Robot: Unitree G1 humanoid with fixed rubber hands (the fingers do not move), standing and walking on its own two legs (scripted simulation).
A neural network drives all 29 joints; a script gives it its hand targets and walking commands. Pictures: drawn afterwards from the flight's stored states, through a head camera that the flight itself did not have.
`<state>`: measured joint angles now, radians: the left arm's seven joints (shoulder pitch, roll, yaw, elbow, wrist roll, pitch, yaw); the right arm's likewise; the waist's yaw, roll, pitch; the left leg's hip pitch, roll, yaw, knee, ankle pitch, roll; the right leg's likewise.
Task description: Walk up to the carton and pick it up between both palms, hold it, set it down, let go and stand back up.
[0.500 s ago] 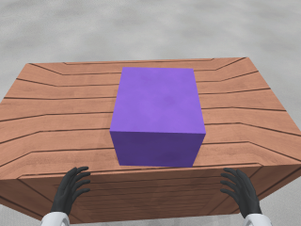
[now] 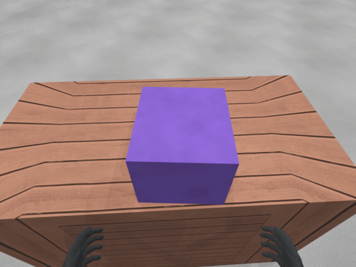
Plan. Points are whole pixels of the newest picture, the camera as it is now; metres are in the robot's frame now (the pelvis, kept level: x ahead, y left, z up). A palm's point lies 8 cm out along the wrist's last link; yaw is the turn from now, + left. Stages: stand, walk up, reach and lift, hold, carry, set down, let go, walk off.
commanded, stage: let go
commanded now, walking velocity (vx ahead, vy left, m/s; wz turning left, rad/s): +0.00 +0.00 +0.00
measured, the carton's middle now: (182, 144) +0.42 +0.03 +0.03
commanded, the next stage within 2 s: stand in 0.36 s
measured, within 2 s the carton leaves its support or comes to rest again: neither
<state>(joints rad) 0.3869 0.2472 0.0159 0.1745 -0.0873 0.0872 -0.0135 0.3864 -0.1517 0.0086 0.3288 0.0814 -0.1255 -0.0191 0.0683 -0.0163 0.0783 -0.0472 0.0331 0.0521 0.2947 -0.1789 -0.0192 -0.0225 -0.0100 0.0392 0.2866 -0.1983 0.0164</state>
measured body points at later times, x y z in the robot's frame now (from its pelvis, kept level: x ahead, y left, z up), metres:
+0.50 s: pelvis -0.01 -0.01 -0.01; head +0.00 +0.00 +0.44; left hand +0.14 +0.23 -0.10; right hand +0.13 -0.24 -0.11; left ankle -0.01 +0.13 -0.75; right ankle -0.02 -0.13 -0.75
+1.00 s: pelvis -0.03 +0.01 -0.02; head -0.04 +0.01 +0.43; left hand +0.04 +0.25 -0.15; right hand -0.04 -0.23 -0.17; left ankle -0.01 +0.13 -0.75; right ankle -0.02 -0.13 -0.75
